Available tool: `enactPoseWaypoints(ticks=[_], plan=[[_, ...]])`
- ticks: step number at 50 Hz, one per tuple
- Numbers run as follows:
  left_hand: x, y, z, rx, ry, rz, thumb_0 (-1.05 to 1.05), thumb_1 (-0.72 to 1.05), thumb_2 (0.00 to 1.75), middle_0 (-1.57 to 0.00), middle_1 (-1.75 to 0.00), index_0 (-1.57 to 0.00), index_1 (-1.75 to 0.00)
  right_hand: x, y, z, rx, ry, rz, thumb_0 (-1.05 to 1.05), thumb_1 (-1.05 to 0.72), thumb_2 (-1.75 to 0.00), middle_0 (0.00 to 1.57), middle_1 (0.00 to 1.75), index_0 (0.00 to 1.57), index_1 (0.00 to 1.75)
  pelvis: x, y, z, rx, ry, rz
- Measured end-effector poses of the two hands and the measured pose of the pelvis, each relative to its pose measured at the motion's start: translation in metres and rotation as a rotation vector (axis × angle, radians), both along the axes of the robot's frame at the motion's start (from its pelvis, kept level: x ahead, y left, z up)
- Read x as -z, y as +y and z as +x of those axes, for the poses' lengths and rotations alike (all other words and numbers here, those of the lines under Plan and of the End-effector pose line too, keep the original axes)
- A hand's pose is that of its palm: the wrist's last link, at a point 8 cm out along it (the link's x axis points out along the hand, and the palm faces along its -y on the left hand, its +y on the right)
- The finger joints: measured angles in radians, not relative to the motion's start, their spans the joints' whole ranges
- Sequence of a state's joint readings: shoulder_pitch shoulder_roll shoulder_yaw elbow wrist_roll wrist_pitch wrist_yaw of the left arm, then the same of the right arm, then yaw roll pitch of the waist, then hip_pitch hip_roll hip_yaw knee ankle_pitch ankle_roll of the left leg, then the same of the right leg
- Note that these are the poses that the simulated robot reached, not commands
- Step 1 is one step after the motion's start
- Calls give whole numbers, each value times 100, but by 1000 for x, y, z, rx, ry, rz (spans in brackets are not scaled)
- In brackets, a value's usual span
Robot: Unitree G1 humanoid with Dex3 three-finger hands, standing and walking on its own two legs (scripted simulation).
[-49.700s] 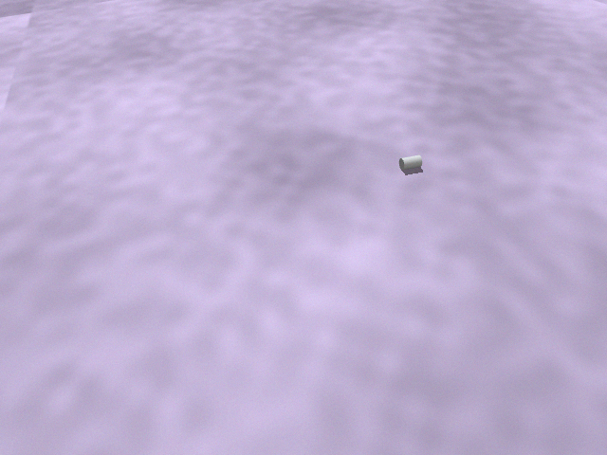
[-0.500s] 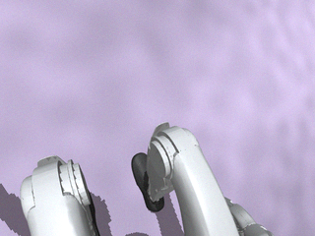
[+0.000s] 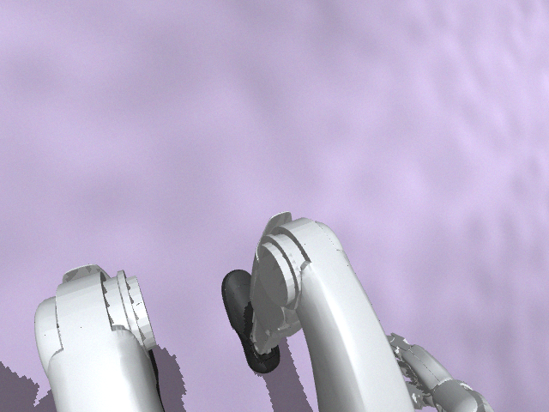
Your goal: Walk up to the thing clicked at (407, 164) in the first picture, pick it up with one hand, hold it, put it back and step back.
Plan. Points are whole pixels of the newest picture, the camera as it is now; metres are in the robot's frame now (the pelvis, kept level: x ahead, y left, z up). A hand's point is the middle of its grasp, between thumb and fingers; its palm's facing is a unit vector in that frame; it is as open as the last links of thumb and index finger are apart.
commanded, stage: rest palm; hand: left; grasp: from above
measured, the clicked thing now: out of the picture +0.47 +0.45 -0.29
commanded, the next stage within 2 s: withdraw in 0.24 s
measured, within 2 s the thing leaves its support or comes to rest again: neither
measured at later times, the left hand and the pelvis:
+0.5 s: hand out of the picture +0.44 +0.44 -0.05, palm faces -0.51 -0.14 -0.85, open 7.5 cm; pelvis +0.00 +0.00 +0.06, yaw +3 degrees
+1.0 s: hand out of the picture +0.45 +0.43 -0.07, palm faces -0.41 -0.12 -0.91, open 7.4 cm; pelvis +0.00 +0.00 +0.04, yaw +4 degrees
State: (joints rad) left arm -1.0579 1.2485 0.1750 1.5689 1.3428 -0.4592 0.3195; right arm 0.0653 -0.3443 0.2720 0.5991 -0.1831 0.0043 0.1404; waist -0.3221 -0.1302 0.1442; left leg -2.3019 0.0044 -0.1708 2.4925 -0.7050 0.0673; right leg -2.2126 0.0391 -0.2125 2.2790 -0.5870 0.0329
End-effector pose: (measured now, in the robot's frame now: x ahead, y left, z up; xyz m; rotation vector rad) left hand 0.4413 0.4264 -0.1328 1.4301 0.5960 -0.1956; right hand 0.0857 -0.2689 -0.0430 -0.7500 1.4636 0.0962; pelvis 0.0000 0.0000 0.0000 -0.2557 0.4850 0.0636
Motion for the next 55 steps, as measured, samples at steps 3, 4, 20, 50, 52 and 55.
enactPoseWaypoints(ticks=[3,4,20,50,52,55], plan=[[-5,-2,3,24,-56,3,0,-2,86,-28,-42,-26,-44,1,1,4,-14,-7,-1,0,-90,-90,21,30,20,30,1,-1,0,-2,-6,3],[-9,-2,5,25,-79,9,0,4,87,-27,-40,-25,-42,1,2,5,-15,-12,-1,0,-90,-90,21,30,20,30,2,-2,0,-2,-5,4],[-129,21,18,-96,-54,128,0,82,90,-22,-30,-22,-30,-7,18,16,153,-81,104,0,-90,-90,21,30,20,30,-42,3,5,-27,108,24],[-119,7,13,-55,-65,60,0,89,90,-22,-30,-22,-30,1,11,-6,179,-28,80,0,-90,-90,21,30,20,30,-38,-2,-1,-34,110,47],[-126,5,11,-68,-71,32,0,89,90,-22,-30,-22,-30,-5,14,-7,194,-33,86,0,-90,-90,21,30,20,30,-45,-2,1,-38,119,45],[-141,2,3,-93,-87,-22,0,89,90,-22,-30,-22,-30,-17,16,-4,218,-48,92,0,-90,-90,21,30,20,30,-58,0,3,-43,131,44]])
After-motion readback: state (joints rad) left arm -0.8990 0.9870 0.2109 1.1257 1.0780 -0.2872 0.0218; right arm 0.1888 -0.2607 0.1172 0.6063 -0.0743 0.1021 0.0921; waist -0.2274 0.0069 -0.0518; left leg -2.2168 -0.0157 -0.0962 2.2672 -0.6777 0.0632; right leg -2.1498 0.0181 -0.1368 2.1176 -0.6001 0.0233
